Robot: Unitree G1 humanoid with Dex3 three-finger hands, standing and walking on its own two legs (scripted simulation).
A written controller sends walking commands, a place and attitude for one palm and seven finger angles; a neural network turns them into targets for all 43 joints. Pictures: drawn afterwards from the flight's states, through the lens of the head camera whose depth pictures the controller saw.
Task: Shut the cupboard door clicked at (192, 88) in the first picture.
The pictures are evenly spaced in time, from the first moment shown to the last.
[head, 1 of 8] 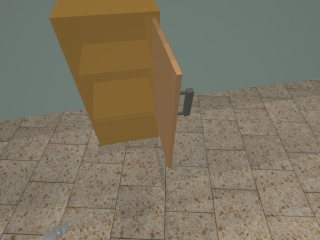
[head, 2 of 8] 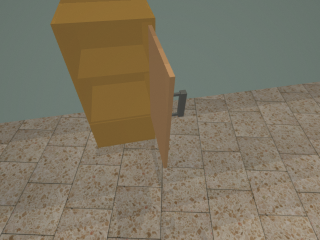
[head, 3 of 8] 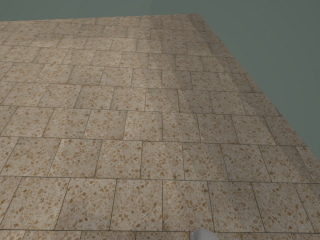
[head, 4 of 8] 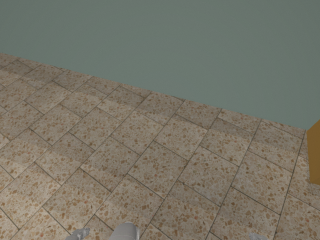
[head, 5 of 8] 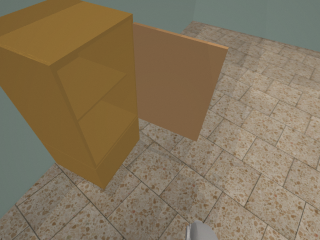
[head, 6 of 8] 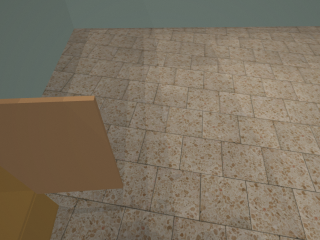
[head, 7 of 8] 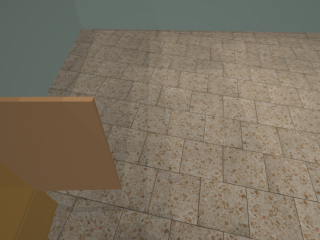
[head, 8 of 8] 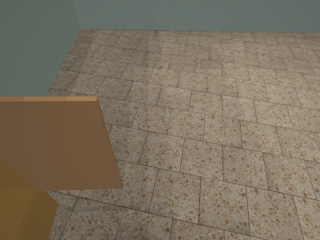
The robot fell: no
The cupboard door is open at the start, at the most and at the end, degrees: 90 90 90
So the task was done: no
